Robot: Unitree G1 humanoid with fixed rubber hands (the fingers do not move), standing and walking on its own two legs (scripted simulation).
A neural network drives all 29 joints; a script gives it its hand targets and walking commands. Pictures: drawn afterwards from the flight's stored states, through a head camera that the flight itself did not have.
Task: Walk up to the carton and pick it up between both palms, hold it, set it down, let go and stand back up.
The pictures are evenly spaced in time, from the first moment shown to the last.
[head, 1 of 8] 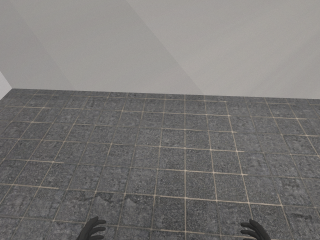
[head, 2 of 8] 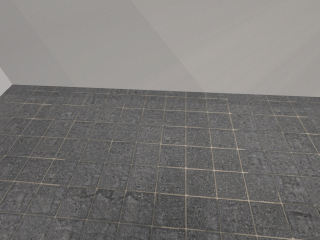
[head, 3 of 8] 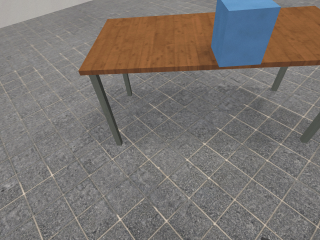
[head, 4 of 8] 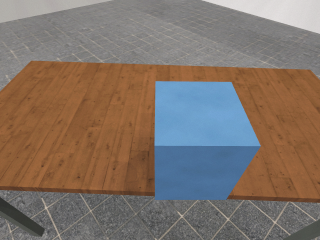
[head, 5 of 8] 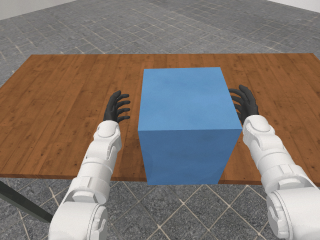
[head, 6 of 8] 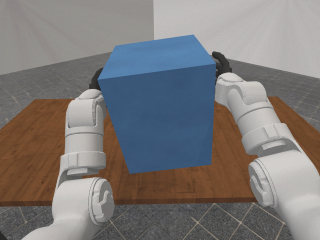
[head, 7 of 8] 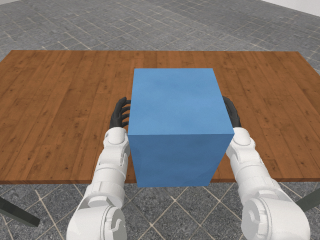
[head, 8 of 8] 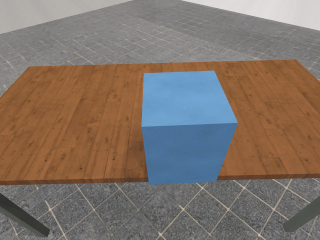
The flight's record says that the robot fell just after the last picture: no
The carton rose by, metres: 0.22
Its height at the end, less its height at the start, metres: +0.00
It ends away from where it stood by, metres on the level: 0.01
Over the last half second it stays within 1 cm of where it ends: yes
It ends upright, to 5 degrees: yes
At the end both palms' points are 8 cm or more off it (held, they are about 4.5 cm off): yes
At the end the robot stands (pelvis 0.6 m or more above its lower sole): yes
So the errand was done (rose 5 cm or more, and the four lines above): yes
